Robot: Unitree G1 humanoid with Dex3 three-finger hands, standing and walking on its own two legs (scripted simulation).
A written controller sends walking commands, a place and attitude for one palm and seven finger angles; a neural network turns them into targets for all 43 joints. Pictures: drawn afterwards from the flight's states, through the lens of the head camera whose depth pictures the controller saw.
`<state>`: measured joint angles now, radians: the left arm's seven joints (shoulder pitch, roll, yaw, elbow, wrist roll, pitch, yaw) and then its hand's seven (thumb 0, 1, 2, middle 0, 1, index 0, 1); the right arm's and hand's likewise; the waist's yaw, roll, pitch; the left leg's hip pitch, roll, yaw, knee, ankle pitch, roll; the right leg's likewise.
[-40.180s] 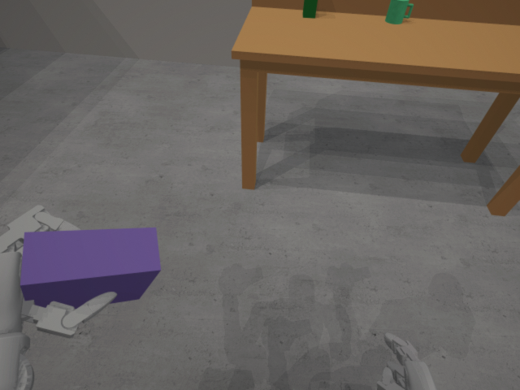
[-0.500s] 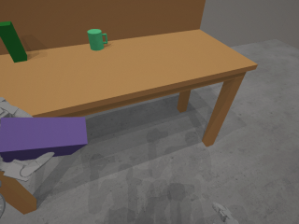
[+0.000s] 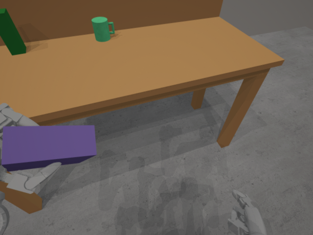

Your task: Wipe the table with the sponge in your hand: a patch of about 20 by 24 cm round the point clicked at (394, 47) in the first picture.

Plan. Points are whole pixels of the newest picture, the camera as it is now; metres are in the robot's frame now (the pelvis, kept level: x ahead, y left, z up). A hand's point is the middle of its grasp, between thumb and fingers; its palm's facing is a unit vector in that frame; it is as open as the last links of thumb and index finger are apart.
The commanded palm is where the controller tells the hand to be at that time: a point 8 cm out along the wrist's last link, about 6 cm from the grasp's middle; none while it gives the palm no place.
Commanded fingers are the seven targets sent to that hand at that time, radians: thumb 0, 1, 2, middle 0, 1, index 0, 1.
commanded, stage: stop stepping back and stand still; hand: left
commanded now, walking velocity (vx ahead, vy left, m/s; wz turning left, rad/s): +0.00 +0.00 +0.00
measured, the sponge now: (63, 148) +0.24 +0.19 +0.18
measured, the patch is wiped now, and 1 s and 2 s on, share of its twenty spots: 1.00 1.00 1.00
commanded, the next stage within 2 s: stand and wait in 0.18 s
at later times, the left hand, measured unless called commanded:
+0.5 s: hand (23, 149) +0.22 +0.24 +0.20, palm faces +0.41 -0.84 -0.37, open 9.6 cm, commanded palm +0.16 +0.28 +0.22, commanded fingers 0.00 0.10 1.30 -1.20 -1.60 -1.20 -1.60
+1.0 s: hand (20, 152) +0.21 +0.24 +0.20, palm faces +0.41 -0.83 -0.38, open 9.6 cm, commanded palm +0.16 +0.29 +0.22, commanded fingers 0.00 0.10 1.30 -1.20 -1.60 -1.20 -1.60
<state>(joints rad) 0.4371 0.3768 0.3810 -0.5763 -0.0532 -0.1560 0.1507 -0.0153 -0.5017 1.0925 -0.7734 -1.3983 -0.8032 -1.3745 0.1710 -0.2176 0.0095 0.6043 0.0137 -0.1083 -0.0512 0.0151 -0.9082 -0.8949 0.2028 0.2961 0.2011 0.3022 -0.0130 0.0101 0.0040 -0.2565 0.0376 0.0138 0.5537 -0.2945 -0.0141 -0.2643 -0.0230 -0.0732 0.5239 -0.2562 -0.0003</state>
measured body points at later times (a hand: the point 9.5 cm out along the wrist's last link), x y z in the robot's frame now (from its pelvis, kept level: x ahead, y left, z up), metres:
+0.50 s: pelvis +0.00 +0.01 +0.01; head +0.00 +0.01 +0.46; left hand +0.19 +0.29 +0.22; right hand +0.17 -0.23 -0.07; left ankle +0.00 +0.13 -0.73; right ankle +0.01 -0.12 -0.73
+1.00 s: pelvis -0.01 +0.01 +0.01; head -0.01 +0.01 +0.46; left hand +0.18 +0.29 +0.22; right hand +0.17 -0.22 -0.07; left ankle +0.00 +0.13 -0.73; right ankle +0.01 -0.12 -0.73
